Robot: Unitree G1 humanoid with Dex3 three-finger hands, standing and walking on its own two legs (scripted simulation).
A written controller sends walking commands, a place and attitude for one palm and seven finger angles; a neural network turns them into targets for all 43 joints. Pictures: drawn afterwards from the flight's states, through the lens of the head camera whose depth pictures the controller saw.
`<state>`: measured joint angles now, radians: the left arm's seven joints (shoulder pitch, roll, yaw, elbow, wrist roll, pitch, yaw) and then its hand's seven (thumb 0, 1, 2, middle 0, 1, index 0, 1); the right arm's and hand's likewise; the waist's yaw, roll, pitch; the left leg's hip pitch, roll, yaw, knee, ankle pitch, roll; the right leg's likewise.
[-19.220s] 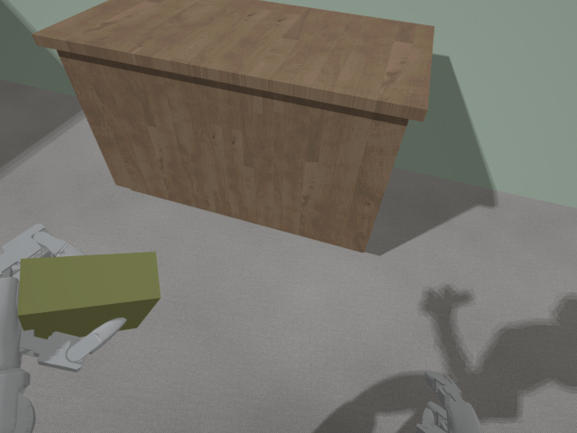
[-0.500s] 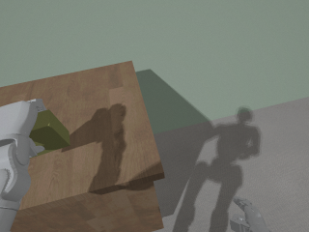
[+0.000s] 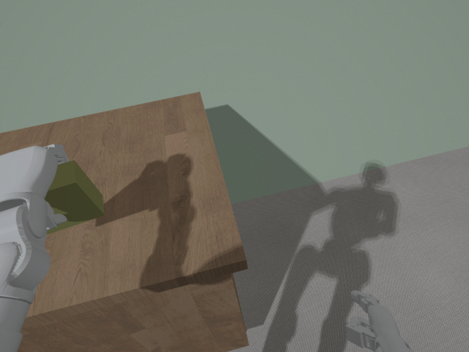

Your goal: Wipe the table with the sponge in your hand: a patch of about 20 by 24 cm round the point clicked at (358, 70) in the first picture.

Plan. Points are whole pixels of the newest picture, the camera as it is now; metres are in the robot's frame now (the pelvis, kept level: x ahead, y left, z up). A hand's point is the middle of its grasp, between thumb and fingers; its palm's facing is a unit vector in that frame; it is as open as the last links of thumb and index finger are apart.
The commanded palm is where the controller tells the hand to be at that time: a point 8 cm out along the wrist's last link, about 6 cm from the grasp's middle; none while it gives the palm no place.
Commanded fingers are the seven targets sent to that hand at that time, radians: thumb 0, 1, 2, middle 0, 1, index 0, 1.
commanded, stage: move the sponge above the wiping area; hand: left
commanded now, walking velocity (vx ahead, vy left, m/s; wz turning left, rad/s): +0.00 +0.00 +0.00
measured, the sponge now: (54, 207) +0.28 +0.36 +0.13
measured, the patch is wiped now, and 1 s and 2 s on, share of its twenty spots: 0.00 0.00 0.00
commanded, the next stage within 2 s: lower the sponge onto the table in 1.20 s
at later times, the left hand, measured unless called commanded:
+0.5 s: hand (36, 198) +0.27 +0.36 +0.16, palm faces +0.10 +0.05 -0.99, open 9.2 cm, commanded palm +0.23 +0.34 +0.20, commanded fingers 0.00 0.10 1.30 -1.20 -1.60 -1.20 -1.60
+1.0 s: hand (30, 204) +0.25 +0.37 +0.16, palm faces +0.08 +0.03 -1.00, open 9.2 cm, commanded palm +0.22 +0.34 +0.20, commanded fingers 0.00 0.10 1.30 -1.20 -1.60 -1.20 -1.60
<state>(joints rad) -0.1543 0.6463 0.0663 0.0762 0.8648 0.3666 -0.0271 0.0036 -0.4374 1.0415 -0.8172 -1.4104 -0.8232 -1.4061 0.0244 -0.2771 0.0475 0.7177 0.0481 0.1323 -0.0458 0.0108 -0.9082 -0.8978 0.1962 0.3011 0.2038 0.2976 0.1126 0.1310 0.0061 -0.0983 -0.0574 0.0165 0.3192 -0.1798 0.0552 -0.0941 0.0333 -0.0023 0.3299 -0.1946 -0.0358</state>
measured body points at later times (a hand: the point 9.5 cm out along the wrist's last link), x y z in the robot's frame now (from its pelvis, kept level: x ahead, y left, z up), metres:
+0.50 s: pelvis +0.00 +0.00 +0.00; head +0.00 -0.06 +0.45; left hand +0.26 +0.35 +0.22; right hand +0.23 -0.22 -0.11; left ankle +0.00 +0.08 -0.75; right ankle -0.01 -0.10 -0.75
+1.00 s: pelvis +0.00 +0.00 +0.00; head -0.01 -0.05 +0.45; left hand +0.25 +0.36 +0.22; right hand +0.22 -0.21 -0.11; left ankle +0.00 +0.08 -0.75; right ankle -0.01 -0.10 -0.75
